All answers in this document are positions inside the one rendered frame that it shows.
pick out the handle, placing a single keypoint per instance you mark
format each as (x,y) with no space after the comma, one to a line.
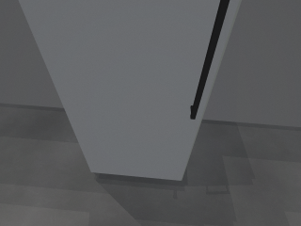
(218,23)

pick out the fridge door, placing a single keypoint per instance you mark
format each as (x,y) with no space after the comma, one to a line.
(127,73)

